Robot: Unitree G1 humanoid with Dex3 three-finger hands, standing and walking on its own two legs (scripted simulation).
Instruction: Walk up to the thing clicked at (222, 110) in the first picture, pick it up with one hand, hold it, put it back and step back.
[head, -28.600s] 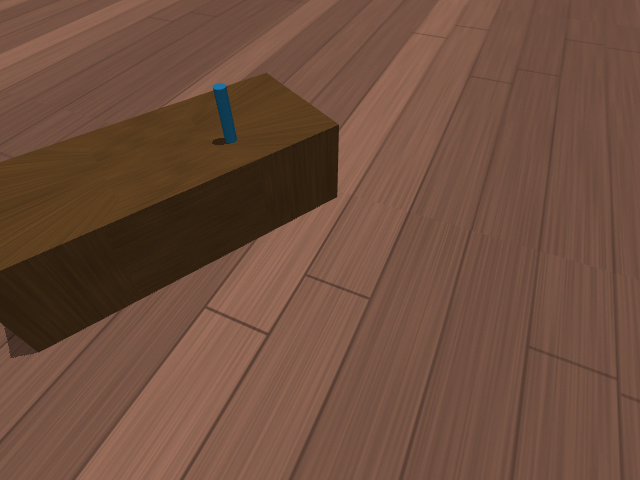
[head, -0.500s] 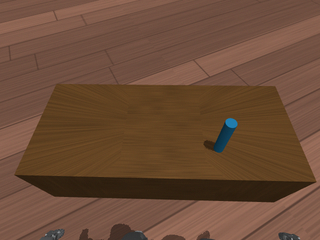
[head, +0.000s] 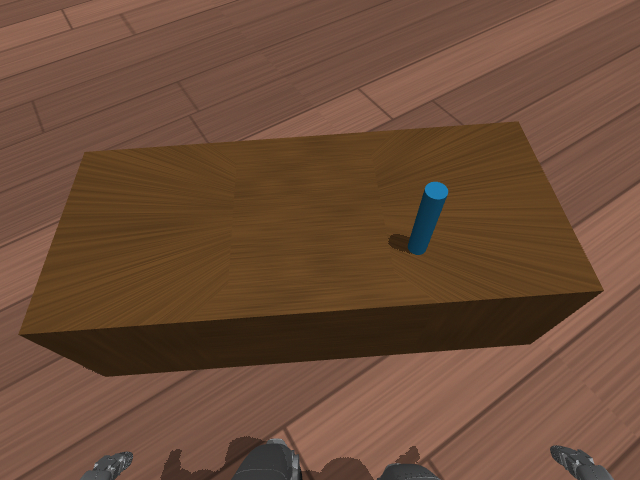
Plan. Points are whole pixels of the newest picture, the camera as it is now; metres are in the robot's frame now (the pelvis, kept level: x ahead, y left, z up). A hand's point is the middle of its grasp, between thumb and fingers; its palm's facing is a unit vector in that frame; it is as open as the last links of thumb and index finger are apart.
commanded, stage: step back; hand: right
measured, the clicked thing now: (425, 221) +0.61 -0.21 -0.25
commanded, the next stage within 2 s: none
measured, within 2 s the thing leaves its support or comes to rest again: neither
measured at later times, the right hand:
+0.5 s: hand out of the picture +0.01 -0.24 -0.12, palm faces -0.10 +0.90 -0.42, open 7.4 cm
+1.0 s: hand out of the picture -0.18 -0.28 -0.15, palm faces -0.08 +0.91 -0.41, open 7.4 cm
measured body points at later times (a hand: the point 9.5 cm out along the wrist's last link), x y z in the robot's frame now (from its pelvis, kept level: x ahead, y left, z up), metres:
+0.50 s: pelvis -0.11 +0.02 +0.01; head -0.05 +0.05 +0.46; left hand -0.01 +0.35 -0.11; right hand +0.02 -0.28 -0.09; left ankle -0.07 +0.13 -0.72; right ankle -0.13 -0.13 -0.62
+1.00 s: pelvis -0.26 +0.00 +0.00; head -0.20 -0.01 +0.45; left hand -0.15 +0.32 -0.10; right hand -0.17 -0.32 -0.12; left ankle -0.27 +0.12 -0.70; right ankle -0.21 -0.14 -0.72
